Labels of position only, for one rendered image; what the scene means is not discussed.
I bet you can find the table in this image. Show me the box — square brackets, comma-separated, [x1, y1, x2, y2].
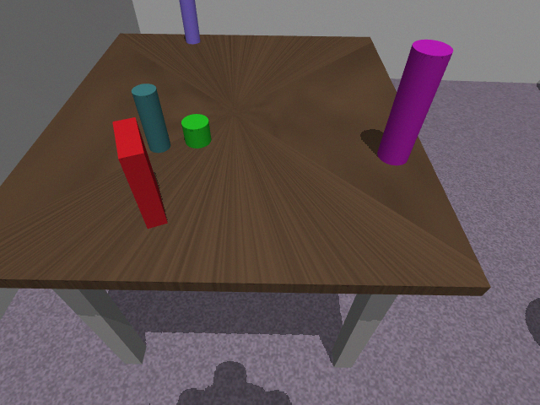
[0, 34, 491, 368]

